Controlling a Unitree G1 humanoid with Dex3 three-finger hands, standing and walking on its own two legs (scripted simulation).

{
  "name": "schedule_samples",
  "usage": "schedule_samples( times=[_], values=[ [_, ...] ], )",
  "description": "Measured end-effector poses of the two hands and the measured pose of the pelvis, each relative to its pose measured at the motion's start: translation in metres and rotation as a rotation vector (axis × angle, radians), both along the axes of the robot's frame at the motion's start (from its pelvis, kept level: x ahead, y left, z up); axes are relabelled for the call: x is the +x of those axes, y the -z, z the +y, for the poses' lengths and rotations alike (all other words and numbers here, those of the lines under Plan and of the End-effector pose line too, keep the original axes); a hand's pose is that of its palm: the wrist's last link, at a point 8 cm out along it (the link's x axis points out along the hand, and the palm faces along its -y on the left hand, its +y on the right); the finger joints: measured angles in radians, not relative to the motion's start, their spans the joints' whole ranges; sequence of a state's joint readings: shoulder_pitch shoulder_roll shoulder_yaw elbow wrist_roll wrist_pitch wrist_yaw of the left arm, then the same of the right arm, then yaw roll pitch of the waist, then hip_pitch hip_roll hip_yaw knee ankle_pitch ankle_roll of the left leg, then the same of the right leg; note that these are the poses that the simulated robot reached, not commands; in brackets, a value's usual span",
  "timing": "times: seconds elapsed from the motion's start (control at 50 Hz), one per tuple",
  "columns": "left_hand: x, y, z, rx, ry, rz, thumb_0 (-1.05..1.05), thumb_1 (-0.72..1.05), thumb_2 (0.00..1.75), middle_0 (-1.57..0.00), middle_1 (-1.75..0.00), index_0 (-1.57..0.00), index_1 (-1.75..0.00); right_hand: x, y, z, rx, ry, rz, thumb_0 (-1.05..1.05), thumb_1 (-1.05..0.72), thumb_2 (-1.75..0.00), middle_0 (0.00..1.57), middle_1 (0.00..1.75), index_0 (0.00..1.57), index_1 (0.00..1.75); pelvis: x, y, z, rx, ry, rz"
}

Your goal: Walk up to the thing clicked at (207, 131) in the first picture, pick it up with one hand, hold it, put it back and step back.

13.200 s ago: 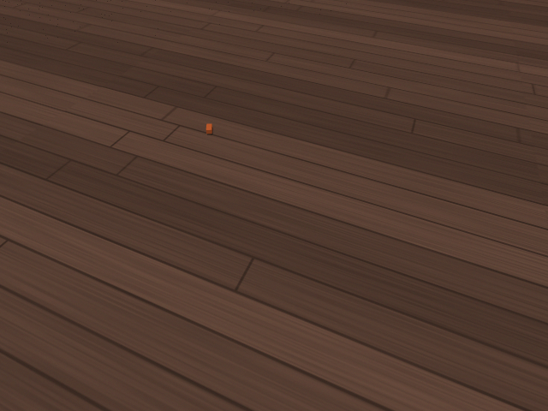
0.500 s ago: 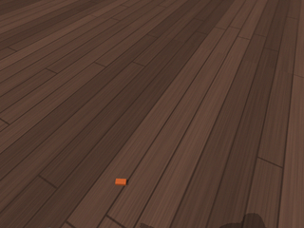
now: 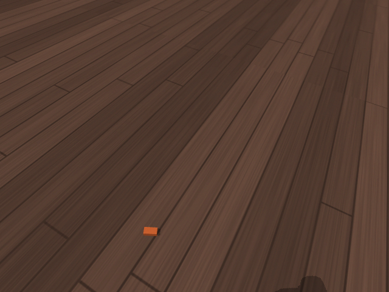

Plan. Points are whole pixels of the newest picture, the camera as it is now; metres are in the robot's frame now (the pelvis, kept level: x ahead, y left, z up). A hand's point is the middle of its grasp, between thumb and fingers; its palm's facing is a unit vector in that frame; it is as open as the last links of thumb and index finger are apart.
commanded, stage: walk up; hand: left
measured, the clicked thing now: (150, 231) +0.53 +0.18 -0.75
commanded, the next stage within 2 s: stand in 0.30 s
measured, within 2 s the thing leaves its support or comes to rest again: neither
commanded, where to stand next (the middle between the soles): +0.15 -0.01 m, yaw -1 degrees
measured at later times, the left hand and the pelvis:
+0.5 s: hand out of the picture +0.07 +0.25 -0.14, palm faces +0.00 -0.94 -0.33, open 7.4 cm; pelvis +0.00 +0.00 +0.01, yaw +1 degrees
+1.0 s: hand out of the picture +0.07 +0.26 -0.14, palm faces -0.01 -0.94 -0.34, open 7.4 cm; pelvis +0.01 +0.00 +0.02, yaw +1 degrees
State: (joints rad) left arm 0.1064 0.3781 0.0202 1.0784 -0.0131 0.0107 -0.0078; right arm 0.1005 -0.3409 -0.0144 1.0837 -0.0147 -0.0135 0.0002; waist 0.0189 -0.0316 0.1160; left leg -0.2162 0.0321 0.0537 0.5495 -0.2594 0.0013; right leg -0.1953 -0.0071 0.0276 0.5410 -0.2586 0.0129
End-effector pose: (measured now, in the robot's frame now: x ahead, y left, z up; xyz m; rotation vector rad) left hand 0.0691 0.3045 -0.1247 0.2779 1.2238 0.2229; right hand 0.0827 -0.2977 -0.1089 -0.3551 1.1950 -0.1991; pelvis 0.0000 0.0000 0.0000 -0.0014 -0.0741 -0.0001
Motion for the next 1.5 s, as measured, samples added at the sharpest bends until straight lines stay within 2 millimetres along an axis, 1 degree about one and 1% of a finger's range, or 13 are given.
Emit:
schedule_samples(
  times=[0.14,0.28,0.36,0.56,0.66,0.76,1.02,1.3,1.5],
  values=[
    [-0.017,-0.010,-0.006,-0.009,-0.006,0.033,0.01,0.90,0.90,-0.20,-0.30,-0.20,-0.30,0.004,-0.001,0.007,0.039,-0.002,-0.011,0.01,-0.91,-0.89,0.21,0.30,0.20,0.30,-0.005,-0.009,0.000,-0.004,-0.004,0.004],
    [-0.022,-0.017,-0.008,-0.001,-0.012,0.037,0.01,0.90,0.90,-0.20,-0.30,-0.20,-0.30,0.008,-0.001,0.010,0.062,0.000,-0.027,0.01,-0.91,-0.89,0.21,0.30,0.20,0.30,-0.007,-0.013,0.000,-0.003,-0.003,0.009],
    [-0.020,-0.017,-0.007,0.003,0.001,0.031,0.01,0.90,0.90,-0.20,-0.30,-0.20,-0.30,0.004,-0.002,0.009,0.061,0.001,-0.016,0.01,-0.91,-0.89,0.20,0.30,0.20,0.30,-0.007,-0.014,0.000,-0.005,-0.006,0.014],
    [-0.005,-0.018,-0.007,-0.001,0.021,-0.005,0.00,0.90,0.90,-0.20,-0.30,-0.20,-0.30,-0.011,-0.004,0.006,0.045,0.013,0.021,0.01,-0.91,-0.89,0.20,0.30,0.20,0.30,-0.003,-0.015,0.002,-0.001,-0.011,0.017],
    [-0.001,-0.020,-0.006,0.001,0.027,-0.014,0.00,0.90,0.90,-0.20,-0.30,-0.20,-0.30,-0.013,-0.004,0.006,0.043,0.017,0.024,0.01,-0.91,-0.89,0.20,0.30,0.20,0.30,-0.002,-0.015,0.003,-0.001,-0.012,0.018],
    [-0.001,-0.021,-0.004,0.006,0.028,-0.009,0.00,0.90,0.90,-0.20,-0.30,-0.20,-0.30,-0.012,-0.003,0.006,0.046,0.014,0.029,0.01,-0.91,-0.89,0.20,0.30,0.20,0.30,-0.001,-0.015,0.003,0.000,-0.017,0.024],
    [-0.007,-0.020,-0.005,0.014,0.016,0.031,0.00,0.90,0.90,-0.20,-0.30,-0.20,-0.30,0.000,-0.001,0.005,0.048,-0.002,0.044,0.01,-0.91,-0.89,0.20,0.30,0.20,0.30,0.008,-0.015,0.000,-0.001,-0.023,0.036],
    [0.010,-0.022,-0.009,0.014,0.018,0.001,0.00,0.90,0.90,-0.20,-0.30,-0.20,-0.30,0.020,-0.005,0.002,0.041,-0.013,0.015,0.01,-0.91,-0.89,0.20,0.30,0.20,0.30,0.017,-0.016,-0.002,-0.002,-0.025,0.035],
    [0.015,-0.023,-0.009,0.017,0.019,-0.008,0.00,0.90,0.90,-0.20,-0.30,-0.20,-0.30,0.021,-0.005,0.000,0.038,-0.014,0.012,0.01,-0.91,-0.89,0.20,0.30,0.20,0.30,0.018,-0.016,-0.003,-0.002,-0.027,0.032]
  ],
)
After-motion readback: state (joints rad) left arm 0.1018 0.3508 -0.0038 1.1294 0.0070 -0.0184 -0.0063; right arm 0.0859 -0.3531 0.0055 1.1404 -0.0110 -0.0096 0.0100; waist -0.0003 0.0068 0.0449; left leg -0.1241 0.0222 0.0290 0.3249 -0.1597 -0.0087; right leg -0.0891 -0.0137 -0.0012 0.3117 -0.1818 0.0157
